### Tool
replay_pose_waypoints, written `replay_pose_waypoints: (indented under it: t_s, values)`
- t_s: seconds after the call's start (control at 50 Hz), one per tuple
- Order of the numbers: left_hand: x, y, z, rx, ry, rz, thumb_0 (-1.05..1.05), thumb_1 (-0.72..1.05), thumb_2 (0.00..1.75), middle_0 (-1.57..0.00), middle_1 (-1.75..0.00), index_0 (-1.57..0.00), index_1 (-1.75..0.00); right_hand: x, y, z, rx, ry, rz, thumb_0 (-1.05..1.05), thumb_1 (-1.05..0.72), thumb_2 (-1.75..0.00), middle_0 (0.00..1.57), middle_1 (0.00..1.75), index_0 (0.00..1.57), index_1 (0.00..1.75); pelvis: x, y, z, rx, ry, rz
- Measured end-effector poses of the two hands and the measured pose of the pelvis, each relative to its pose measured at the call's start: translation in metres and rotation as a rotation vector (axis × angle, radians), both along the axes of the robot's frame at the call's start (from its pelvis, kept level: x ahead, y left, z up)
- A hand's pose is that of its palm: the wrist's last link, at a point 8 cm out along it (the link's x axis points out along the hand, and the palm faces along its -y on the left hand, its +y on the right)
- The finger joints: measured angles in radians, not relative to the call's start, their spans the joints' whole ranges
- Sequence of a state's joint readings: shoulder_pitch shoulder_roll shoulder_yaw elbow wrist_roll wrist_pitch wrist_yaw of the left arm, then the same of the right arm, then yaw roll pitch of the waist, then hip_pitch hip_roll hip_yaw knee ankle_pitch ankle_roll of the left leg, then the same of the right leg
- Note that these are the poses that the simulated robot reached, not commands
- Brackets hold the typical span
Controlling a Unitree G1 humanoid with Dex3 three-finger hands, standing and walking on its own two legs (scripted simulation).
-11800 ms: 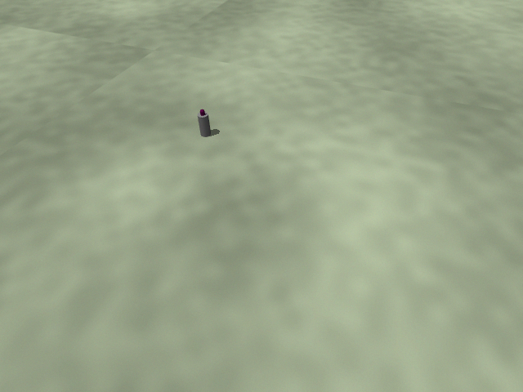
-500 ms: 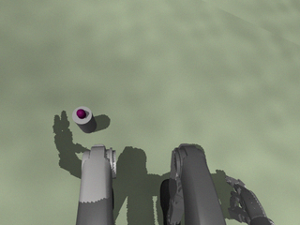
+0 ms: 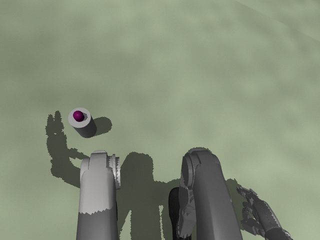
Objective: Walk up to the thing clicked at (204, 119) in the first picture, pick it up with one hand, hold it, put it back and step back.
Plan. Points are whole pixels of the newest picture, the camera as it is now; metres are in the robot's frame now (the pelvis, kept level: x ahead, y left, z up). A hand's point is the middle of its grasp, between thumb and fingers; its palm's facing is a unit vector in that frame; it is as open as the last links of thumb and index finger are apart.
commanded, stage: approach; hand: left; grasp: from the side
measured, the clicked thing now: (83, 122) +0.45 +0.24 -0.28
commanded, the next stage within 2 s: close in in 0.36 s
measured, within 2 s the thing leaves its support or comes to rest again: neither
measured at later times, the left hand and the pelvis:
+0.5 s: hand (45, 129) +0.40 +0.32 -0.20, palm faces +0.07 -1.00 +0.03, open 17.4 cm; pelvis +0.00 +0.01 -0.07, yaw -6 degrees
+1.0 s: hand (71, 130) +0.41 +0.26 -0.24, palm faces +0.11 -0.99 -0.01, open 17.5 cm; pelvis -0.02 +0.02 -0.09, yaw -9 degrees
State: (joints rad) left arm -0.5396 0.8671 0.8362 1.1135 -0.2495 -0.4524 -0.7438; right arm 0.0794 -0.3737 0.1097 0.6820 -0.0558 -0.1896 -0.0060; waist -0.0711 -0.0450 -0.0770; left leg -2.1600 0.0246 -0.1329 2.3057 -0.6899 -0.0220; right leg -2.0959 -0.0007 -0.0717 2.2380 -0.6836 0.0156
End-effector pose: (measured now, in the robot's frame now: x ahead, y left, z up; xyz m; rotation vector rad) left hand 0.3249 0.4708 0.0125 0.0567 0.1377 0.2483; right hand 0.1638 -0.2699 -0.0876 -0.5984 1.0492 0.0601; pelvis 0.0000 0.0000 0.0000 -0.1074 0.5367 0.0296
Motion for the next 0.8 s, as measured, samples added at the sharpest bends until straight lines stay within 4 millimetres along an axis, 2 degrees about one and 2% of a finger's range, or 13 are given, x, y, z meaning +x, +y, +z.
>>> replay_pose_waypoints:
  t_s: [0.08, 0.24, 0.34, 0.46, 0.62, 0.7, 0.8]
  values:
    - [0.008, -0.012, -0.034, -0.029, -0.039, -0.015, -0.01, -0.59, 0.04, -0.07, -0.06, -0.05, -0.09, 0.000, 0.000, -0.009, -0.017, 0.009, 0.035, 0.00, -0.91, -0.91, 0.21, 0.30, 0.21, 0.30, -0.001, 0.000, -0.014, -0.007, -0.020, -0.011]
    - [0.028, -0.048, -0.135, -0.107, -0.039, -0.068, -0.01, -0.55, 0.03, -0.08, -0.06, -0.05, -0.09, 0.002, 0.004, -0.023, -0.091, 0.048, 0.124, 0.00, -0.91, -0.90, 0.21, 0.30, 0.21, 0.30, -0.001, 0.003, -0.048, -0.043, -0.090, -0.039]
    - [0.037, -0.063, -0.180, -0.101, -0.036, -0.097, -0.01, -0.53, 0.04, -0.08, -0.07, -0.05, -0.10, 0.001, 0.009, -0.027, -0.153, 0.100, 0.177, 0.00, -0.91, -0.91, 0.21, 0.30, 0.21, 0.30, -0.002, 0.007, -0.062, -0.071, -0.138, -0.050]
    - [0.049, -0.085, -0.202, -0.080, -0.056, -0.152, -0.01, -0.53, 0.05, -0.08, -0.08, -0.05, -0.11, 0.001, 0.016, -0.031, -0.193, 0.144, 0.221, 0.00, -0.92, -0.91, 0.21, 0.30, 0.21, 0.30, -0.002, 0.013, -0.071, -0.101, -0.176, -0.054]
    - [0.054, -0.137, -0.235, -0.145, -0.017, -0.184, -0.01, -0.58, 0.03, -0.07, -0.08, -0.06, -0.10, 0.000, 0.027, -0.027, -0.208, 0.117, 0.273, 0.00, -0.93, -0.91, 0.21, 0.30, 0.21, 0.30, -0.009, 0.016, -0.081, -0.134, -0.245, -0.072]
    - [0.053, -0.147, -0.244, -0.141, -0.061, -0.111, -0.01, -0.59, 0.02, -0.08, -0.08, -0.07, -0.09, -0.009, 0.028, -0.024, -0.231, 0.133, 0.300, 0.00, -0.93, -0.91, 0.21, 0.30, 0.21, 0.30, -0.014, 0.016, -0.086, -0.144, -0.289, -0.083]
    - [0.054, -0.149, -0.247, -0.096, -0.095, -0.081, -0.01, -0.59, 0.02, -0.07, -0.08, -0.07, -0.08, -0.025, 0.028, -0.022, -0.257, 0.183, 0.314, 0.00, -0.93, -0.91, 0.21, 0.30, 0.21, 0.30, -0.018, 0.018, -0.090, -0.158, -0.321, -0.089]
